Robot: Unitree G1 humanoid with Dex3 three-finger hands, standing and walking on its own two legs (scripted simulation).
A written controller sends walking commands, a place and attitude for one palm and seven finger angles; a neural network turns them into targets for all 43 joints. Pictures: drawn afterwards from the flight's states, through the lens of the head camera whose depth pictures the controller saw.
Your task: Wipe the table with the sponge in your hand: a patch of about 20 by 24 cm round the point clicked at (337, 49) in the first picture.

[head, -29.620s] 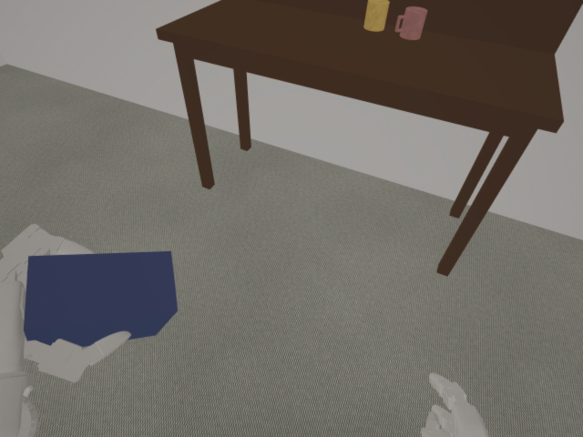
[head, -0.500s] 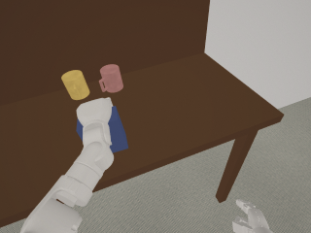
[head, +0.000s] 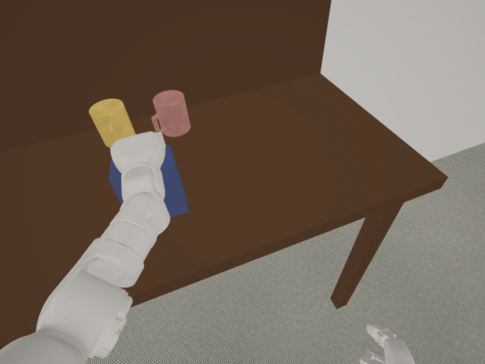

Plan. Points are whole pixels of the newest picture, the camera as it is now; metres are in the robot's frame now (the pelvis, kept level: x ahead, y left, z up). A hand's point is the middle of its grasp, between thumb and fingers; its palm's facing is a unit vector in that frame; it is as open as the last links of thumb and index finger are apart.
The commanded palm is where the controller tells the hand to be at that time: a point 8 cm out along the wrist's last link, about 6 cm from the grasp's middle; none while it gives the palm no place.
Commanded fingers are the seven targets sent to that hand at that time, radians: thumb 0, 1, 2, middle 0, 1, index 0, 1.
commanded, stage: wipe forward along the third lane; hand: left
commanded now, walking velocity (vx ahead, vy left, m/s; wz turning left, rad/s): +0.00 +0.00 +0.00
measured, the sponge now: (154, 194) +0.41 +0.20 +0.05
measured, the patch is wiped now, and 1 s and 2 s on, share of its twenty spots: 0.90 0.95 0.95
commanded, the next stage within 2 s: wipe back along the third lane in 0.42 s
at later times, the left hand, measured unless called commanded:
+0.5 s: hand (147, 160) +0.46 +0.21 +0.10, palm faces -0.05 -0.01 -1.00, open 10.6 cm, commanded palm +0.44 +0.21 +0.13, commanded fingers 0.00 0.10 1.30 -1.20 -1.60 -1.20 -1.60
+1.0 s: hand (147, 169) +0.43 +0.21 +0.10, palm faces +0.03 -0.03 -1.00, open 10.6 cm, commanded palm +0.39 +0.19 +0.13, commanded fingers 0.00 0.10 1.30 -1.20 -1.60 -1.20 -1.60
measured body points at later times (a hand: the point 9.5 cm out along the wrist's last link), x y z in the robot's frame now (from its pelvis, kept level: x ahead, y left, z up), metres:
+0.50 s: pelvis +0.01 +0.01 +0.00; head +0.04 -0.02 +0.45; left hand +0.45 +0.21 +0.15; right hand +0.14 -0.24 -0.13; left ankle -0.05 +0.11 -0.74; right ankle +0.05 -0.09 -0.74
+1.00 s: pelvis +0.02 +0.02 +0.00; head +0.02 -0.01 +0.45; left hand +0.42 +0.20 +0.15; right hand +0.20 -0.22 -0.12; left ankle -0.05 +0.11 -0.74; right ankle +0.05 -0.09 -0.74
